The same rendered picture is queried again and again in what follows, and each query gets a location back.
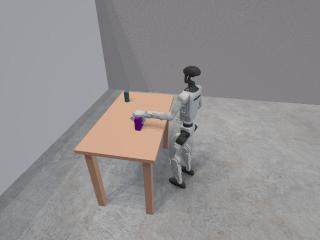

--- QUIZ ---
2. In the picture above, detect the robot left forearm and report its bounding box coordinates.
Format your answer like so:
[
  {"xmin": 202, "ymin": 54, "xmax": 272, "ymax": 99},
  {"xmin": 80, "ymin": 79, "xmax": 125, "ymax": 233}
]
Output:
[{"xmin": 143, "ymin": 111, "xmax": 171, "ymax": 121}]

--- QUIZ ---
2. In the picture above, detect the table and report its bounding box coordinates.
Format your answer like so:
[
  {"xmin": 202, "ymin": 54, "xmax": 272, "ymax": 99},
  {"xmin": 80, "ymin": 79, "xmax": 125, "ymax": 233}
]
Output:
[{"xmin": 74, "ymin": 91, "xmax": 174, "ymax": 215}]

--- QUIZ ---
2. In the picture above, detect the robot left upper arm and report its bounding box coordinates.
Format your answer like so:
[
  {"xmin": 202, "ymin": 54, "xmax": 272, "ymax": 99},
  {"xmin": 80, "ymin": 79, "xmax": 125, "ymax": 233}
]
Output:
[{"xmin": 167, "ymin": 92, "xmax": 190, "ymax": 121}]

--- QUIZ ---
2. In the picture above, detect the robot torso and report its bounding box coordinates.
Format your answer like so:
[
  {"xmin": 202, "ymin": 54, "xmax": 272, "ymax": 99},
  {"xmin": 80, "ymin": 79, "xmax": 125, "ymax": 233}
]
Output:
[{"xmin": 179, "ymin": 89, "xmax": 201, "ymax": 138}]

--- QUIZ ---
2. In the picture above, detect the robot left thigh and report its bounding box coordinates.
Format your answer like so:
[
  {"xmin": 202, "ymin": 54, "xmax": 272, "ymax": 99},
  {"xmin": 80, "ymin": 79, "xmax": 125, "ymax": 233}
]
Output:
[{"xmin": 168, "ymin": 131, "xmax": 187, "ymax": 164}]

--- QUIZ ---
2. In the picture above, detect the left robot hand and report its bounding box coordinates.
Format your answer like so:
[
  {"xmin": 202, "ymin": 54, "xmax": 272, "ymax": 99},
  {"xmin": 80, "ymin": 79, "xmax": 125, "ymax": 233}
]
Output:
[{"xmin": 130, "ymin": 110, "xmax": 147, "ymax": 124}]

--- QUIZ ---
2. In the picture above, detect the robot right upper arm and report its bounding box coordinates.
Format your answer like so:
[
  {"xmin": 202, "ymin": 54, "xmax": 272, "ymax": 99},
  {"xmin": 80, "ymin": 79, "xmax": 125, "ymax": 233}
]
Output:
[{"xmin": 196, "ymin": 85, "xmax": 203, "ymax": 109}]

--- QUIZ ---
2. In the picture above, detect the sponge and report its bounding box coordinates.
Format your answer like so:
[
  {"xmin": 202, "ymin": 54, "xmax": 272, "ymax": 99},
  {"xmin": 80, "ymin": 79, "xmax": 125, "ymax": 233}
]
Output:
[{"xmin": 134, "ymin": 117, "xmax": 144, "ymax": 131}]

